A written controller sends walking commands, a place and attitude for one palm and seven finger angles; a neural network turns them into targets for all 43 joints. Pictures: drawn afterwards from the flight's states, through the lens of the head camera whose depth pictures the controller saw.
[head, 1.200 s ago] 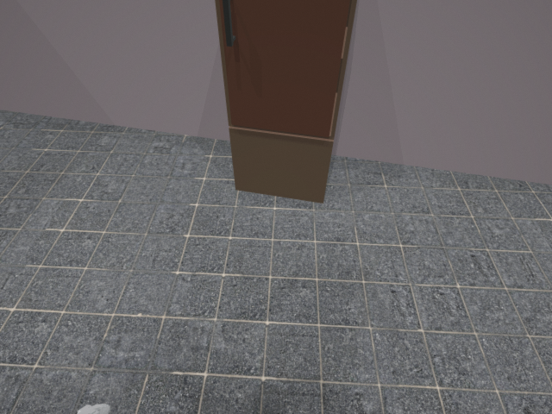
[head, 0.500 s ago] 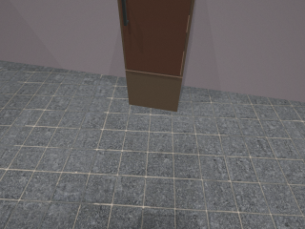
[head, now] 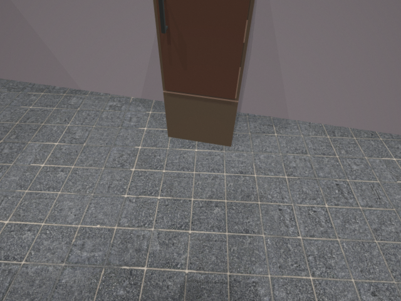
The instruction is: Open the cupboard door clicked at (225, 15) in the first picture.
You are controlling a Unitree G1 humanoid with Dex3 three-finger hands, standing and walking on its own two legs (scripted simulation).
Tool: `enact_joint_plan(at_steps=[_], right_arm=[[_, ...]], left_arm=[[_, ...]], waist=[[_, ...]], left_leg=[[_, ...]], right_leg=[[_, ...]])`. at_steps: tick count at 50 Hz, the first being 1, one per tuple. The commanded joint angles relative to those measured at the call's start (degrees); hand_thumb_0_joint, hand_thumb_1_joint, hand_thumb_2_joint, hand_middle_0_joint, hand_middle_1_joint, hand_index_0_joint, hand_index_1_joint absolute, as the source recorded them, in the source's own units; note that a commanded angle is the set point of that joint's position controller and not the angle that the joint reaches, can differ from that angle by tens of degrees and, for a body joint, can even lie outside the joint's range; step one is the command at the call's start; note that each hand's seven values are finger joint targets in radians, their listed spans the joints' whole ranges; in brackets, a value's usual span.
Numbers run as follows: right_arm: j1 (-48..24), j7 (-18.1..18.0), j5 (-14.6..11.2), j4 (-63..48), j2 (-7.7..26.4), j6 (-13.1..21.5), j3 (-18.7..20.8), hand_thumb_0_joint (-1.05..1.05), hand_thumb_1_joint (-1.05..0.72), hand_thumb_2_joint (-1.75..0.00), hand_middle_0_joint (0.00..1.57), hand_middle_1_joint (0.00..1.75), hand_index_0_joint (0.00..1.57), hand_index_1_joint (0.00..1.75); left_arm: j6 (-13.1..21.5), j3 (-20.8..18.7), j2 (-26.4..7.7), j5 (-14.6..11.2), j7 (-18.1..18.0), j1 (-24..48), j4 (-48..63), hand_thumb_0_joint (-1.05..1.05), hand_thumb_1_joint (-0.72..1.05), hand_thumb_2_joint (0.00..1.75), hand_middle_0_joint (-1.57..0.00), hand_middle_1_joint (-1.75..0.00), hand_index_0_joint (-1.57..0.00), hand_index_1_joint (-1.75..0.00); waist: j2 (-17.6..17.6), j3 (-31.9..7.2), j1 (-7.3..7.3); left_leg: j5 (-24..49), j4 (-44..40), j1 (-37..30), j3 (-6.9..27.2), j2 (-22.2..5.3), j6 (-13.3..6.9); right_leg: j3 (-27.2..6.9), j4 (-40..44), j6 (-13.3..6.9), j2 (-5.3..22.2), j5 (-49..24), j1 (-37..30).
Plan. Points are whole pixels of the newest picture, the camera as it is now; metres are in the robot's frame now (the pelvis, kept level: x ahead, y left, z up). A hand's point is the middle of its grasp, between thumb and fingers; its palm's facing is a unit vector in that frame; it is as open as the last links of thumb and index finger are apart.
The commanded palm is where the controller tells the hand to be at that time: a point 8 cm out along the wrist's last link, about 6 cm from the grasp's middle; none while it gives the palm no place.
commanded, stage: look at it before walking up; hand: left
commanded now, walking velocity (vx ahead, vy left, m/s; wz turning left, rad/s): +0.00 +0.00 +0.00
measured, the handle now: (163, 14) +1.27 +0.24 +0.08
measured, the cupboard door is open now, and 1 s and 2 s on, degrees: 0 0 0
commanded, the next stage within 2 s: walk to a spot facing it in 0.24 s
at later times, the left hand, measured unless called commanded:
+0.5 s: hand out of the picture +0.07 +0.24 -0.17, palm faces +0.01 -0.95 -0.30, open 7.4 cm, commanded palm none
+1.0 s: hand (96, 286) +0.19 +0.26 -0.17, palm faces +0.24 -0.96 -0.17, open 7.4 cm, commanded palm none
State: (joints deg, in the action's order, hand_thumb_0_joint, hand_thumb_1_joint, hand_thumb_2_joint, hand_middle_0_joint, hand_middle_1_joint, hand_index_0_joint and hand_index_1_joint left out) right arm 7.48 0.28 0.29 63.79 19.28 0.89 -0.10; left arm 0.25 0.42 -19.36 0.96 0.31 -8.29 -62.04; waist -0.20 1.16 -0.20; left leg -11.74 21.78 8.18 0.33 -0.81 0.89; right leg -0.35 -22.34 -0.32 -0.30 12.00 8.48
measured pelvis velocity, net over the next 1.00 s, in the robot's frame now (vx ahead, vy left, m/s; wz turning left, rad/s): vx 0.17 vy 0.07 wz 0.26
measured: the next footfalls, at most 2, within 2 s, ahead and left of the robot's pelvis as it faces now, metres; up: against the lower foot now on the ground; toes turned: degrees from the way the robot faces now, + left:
right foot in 1.12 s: +0.42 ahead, -0.02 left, +0.00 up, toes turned +11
left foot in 1.56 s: +0.46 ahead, +0.28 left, +0.00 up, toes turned +40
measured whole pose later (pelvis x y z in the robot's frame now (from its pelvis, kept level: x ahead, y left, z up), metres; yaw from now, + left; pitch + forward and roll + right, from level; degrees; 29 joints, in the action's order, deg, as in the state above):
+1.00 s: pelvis +0.17 +0.07 +0.00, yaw +15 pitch +1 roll +0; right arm 25.6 -0.5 0.6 64.0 5.9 4.3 1.5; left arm 0.2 -2.9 -10.7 1.8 1.4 -11.7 -57.5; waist -1.7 1.4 -2.4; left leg -17.7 18.3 1.7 -0.2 2.7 -2.9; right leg 3.3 -49.3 3.2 7.0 12.9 33.2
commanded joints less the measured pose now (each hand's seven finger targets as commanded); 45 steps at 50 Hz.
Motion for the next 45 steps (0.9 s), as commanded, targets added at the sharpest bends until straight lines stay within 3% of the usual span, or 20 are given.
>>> enact_joint_plan(at_steps=[1,17,19,21,22,24,25,26,27,29,30,31,32,33,34,35,36,38,40,45], right_arm=[[-2.7,-0.9,0.1,-3.8,11.6,1.1,2.1,0.0,-0.9,-0.9,0.2,0.3,0.2,0.3],[-3.0,-1.0,0.1,-3.6,11.8,1.2,2.0,0.0,-0.9,-0.9,0.2,0.3,0.2,0.3],[0.2,-0.7,0.4,-2.4,5.2,0.1,0.5,0.0,-0.9,-0.9,0.2,0.3,0.2,0.3],[1.7,-0.4,0.8,-2.8,4.3,-0.7,0.5,0.0,-0.9,-0.9,0.2,0.3,0.2,0.3],[1.7,-0.3,1.0,-3.7,4.2,-1.0,0.7,0.0,-0.9,-0.9,0.2,0.3,0.2,0.3],[1.9,-0.2,1.0,-5.8,3.1,-1.3,1.2,0.0,-0.9,-0.9,0.2,0.3,0.2,0.3],[0.8,0.0,0.9,-7.2,3.4,-1.2,1.7,0.0,-0.9,-0.9,0.2,0.3,0.2,0.3],[-0.1,0.3,0.8,-8.3,3.3,-0.8,2.1,0.0,-0.9,-0.9,0.2,0.3,0.2,0.3],[0.4,0.8,0.6,-8.9,2.4,-0.4,2.3,0.0,-0.9,-0.9,0.2,0.3,0.2,0.3],[3.8,1.4,0.4,-9.1,0.1,0.1,2.3,0.0,-0.9,-0.9,0.2,0.3,0.2,0.3],[6.8,1.5,0.4,-8.4,-0.7,0.2,2.5,0.0,-0.9,-0.9,0.2,0.3,0.2,0.3],[11.9,1.4,0.5,-7.1,-0.9,0.3,2.7,0.0,-0.9,-0.9,0.2,0.3,0.2,0.3],[18.1,0.9,0.7,-5.3,1.7,0.5,3.5,0.0,-0.9,-0.9,0.2,0.3,0.2,0.3],[24.2,0.4,1.6,-4.3,7.9,0.9,5.4,0.0,-0.9,-0.9,0.2,0.3,0.2,0.3],[26.6,-0.2,1.1,-4.0,8.6,1.0,5.3,0.0,-0.9,-0.9,0.2,0.3,0.2,0.3],[24.0,-0.6,0.8,-4.7,6.8,1.0,5.0,0.0,-0.9,-0.9,0.2,0.3,0.2,0.3],[20.7,-0.8,0.7,-5.5,4.0,1.6,4.4,0.0,-0.9,-0.9,0.2,0.3,0.2,0.3],[17.0,-1.2,0.6,-5.7,0.5,3.0,3.5,0.0,-0.9,-0.9,0.2,0.3,0.2,0.3],[17.9,-1.5,0.3,-4.7,-0.7,3.8,3.4,0.0,-0.9,-0.9,0.2,0.3,0.2,0.3],[21.8,-1.8,0.2,-2.2,-2.6,4.3,3.8,0.0,-0.9,-0.9,0.2,0.3,0.2,0.3]], left_arm=[[1.3,-2.3,-11.8,-0.3,-1.0,2.2,3.8,0.0,0.9,0.9,-0.2,-0.3,-0.2,-0.3],[1.3,-2.2,-11.8,-0.3,-1.0,1.8,3.3,0.0,0.9,0.9,-0.2,-0.3,-0.2,-0.3],[0.3,-1.0,-5.6,-0.4,-1.3,-1.8,2.0,0.0,0.9,0.9,-0.2,-0.3,-0.2,-0.3],[-0.5,-1.4,-5.7,0.1,-1.0,-4.5,1.9,0.0,0.9,0.9,-0.2,-0.3,-0.2,-0.3],[-0.8,-1.9,-6.6,0.2,-0.8,-5.4,2.3,0.0,0.9,0.9,-0.2,-0.3,-0.2,-0.3],[-0.7,-3.4,-8.8,0.5,-0.9,-9.0,3.2,0.0,0.9,0.9,-0.2,-0.3,-0.2,-0.3],[-0.3,-3.9,-9.3,0.5,-1.1,-10.8,3.7,0.0,0.9,0.9,-0.2,-0.3,-0.2,-0.3],[0.4,-4.2,-9.0,0.7,-1.2,-10.7,4.1,0.0,0.9,0.9,-0.2,-0.3,-0.2,-0.3],[1.1,-4.5,-8.8,0.9,-1.2,-9.5,4.7,0.0,0.9,0.9,-0.2,-0.3,-0.2,-0.3],[1.6,-4.7,-8.0,1.0,-1.0,-7.6,5.7,0.0,0.9,0.9,-0.2,-0.3,-0.2,-0.3],[1.5,-4.8,-7.4,0.9,-0.9,-6.7,6.0,0.0,0.9,0.9,-0.2,-0.3,-0.2,-0.3],[1.2,-4.9,-6.7,0.6,-0.8,-6.4,6.1,0.0,0.9,0.9,-0.2,-0.3,-0.2,-0.3],[0.8,-4.5,-4.2,0.2,-0.4,-6.8,6.5,0.0,0.9,0.9,-0.2,-0.3,-0.2,-0.3],[0.5,-3.7,0.7,-0.3,0.3,-6.4,9.0,0.0,0.9,0.9,-0.2,-0.3,-0.2,-0.3],[0.9,-3.4,0.6,0.3,0.1,-1.3,12.1,0.0,0.9,0.9,-0.2,-0.3,-0.2,-0.3],[1.2,-3.7,0.6,0.6,0.0,0.2,12.1,0.0,0.9,0.9,-0.2,-0.3,-0.2,-0.3],[1.7,-3.9,0.9,0.8,0.3,-0.1,10.9,0.0,0.9,0.9,-0.2,-0.3,-0.2,-0.3],[1.8,-3.8,2.4,1.0,0.9,-4.8,8.5,0.0,0.9,0.9,-0.2,-0.3,-0.2,-0.3],[1.6,-3.7,3.5,0.9,1.0,-6.5,7.3,0.0,0.9,0.9,-0.2,-0.3,-0.2,-0.3],[1.7,-3.8,5.0,0.7,0.8,-1.4,9.3,0.0,0.9,0.9,-0.2,-0.3,-0.2,-0.3]], waist=[[0.1,-2.2,0.25],[0.1,-3.3,0.3],[0.2,-3.6,0.42],[-1.8,-0.3,1.19],[-3.9,2.8,1.7],[-11.9,4.5,3.01],[-12.4,5.3,3.81],[-9.6,6.3,3.35],[-7.6,6.0,2.33],[-7.0,4.1,0.26],[-6.5,4.0,-1.12],[-3.7,2.8,-3.12],[4.5,1.7,-5.16],[23.1,2.3,-7.11],[15.3,3.8,-7.21],[8.3,4.1,-5.52],[5.3,5.9,-4.39],[4.9,4.6,-1.4],[5.2,2.3,-0.81],[4.0,3.6,-2.17]], left_leg=[[6.6,-3.5,-0.2,5.5,-5.9,-2.4],[9.2,-3.7,-1.5,5.5,-6.1,-2.4],[3.9,-2.3,0.2,4.9,-5.2,-1.6],[-7.2,0.2,6.5,4.8,-3.5,-2.1],[-12.0,2.8,11.3,3.9,-1.9,-2.0],[-14.6,15.1,19.0,-1.0,0.3,-1.4],[-16.9,21.9,22.1,-1.3,-0.8,-1.5],[-16.9,26.0,24.0,-0.9,-2.8,-1.6],[-16.4,26.1,23.7,-0.8,-3.9,-1.7],[-14.1,18.5,16.8,-3.3,-4.1,-1.4],[-10.5,14.0,10.2,-5.9,-2.6,-1.4],[-6.2,9.2,1.3,-7.7,-1.0,-1.4],[-10.9,3.4,-6.2,-1.6,-2.9,-2.7],[-23.3,-8.8,-9.4,25.6,-18.1,-9.1],[-25.2,-14.0,-6.2,36.2,-22.6,-13.5],[-27.9,-13.4,-3.1,36.4,-22.7,-14.9],[-25.9,-13.5,-0.3,31.1,-19.5,-13.6],[-13.9,-12.3,1.5,20.7,-14.8,-11.8],[-1.9,-10.9,-0.5,14.5,-11.9,-11.5],[9.2,-10.5,-5.8,12.1,-11.7,-13.1]], right_leg=[[-6.3,4.3,-1.5,7.0,-5.2,0.8],[-6.0,4.1,-1.4,7.2,-8.5,-0.6],[-4.5,3.2,-0.2,7.1,-0.5,-1.4],[-5.8,4.2,-0.6,7.5,13.6,-0.2],[-7.7,5.7,-1.5,8.8,19.4,0.2],[-15.6,11.9,-5.7,16.6,27.8,-1.5],[-18.8,13.8,-8.4,20.5,27.7,-2.0],[-19.0,14.0,-10.2,22.8,24.1,-1.9],[-15.4,12.4,-10.5,22.9,18.2,-2.4],[-6.6,7.4,-8.3,20.6,9.7,-0.2],[-2.3,5.1,-6.4,18.7,10.4,4.0],[2.0,0.0,-4.3,16.3,12.5,9.4],[6.8,-12.3,-1.7,11.7,13.5,15.7],[11.8,-33.3,2.6,3.0,22.0,29.0],[3.7,-42.5,1.5,3.1,22.9,34.1],[0.7,-47.9,0.6,5.5,18.2,35.5],[-0.6,-48.5,0.7,7.0,12.5,35.3],[0.1,-44.9,1.7,8.1,6.5,31.0],[1.6,-41.6,2.6,7.7,3.7,28.6],[3.0,-32.8,4.0,7.8,1.2,32.0]])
